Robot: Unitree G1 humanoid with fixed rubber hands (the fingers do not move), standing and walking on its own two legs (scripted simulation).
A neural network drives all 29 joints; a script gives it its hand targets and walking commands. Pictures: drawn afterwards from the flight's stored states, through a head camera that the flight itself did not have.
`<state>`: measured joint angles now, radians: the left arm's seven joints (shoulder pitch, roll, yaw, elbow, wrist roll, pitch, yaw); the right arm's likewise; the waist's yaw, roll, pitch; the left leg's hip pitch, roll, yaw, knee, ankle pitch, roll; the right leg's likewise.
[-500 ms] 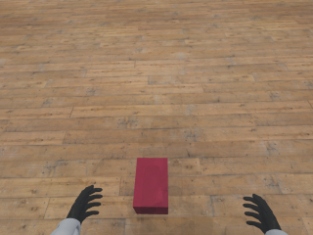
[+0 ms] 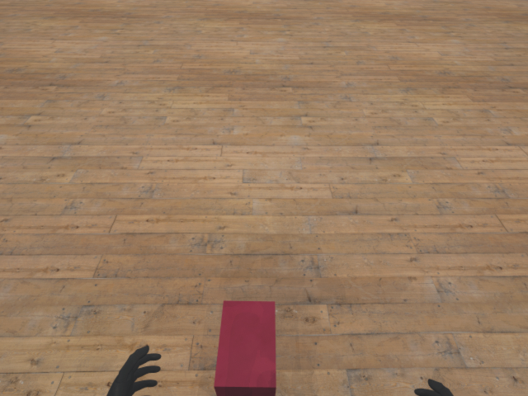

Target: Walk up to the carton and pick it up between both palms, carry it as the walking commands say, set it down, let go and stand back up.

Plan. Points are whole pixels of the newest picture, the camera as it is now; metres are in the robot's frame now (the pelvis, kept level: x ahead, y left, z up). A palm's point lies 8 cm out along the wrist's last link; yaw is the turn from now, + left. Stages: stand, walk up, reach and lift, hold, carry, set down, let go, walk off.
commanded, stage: stand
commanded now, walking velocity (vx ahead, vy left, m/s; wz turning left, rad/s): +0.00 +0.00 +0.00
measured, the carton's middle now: (248, 350) +0.44 +0.10 -0.68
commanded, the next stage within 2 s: none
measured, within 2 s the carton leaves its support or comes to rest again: neither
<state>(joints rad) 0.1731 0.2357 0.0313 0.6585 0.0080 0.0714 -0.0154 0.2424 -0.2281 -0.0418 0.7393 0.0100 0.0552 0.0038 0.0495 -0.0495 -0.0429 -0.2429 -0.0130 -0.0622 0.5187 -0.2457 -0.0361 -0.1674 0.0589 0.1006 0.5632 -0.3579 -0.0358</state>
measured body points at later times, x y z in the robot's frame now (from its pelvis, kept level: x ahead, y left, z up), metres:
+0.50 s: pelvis -0.01 +0.00 +0.00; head -0.07 +0.01 +0.45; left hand +0.12 +0.26 -0.11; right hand +0.11 -0.27 -0.10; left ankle +0.02 +0.14 -0.73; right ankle -0.03 -0.10 -0.73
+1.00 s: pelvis -0.04 +0.01 +0.00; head -0.11 +0.02 +0.44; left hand +0.07 +0.27 -0.13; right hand +0.06 -0.27 -0.11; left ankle +0.02 +0.14 -0.73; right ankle -0.03 -0.10 -0.73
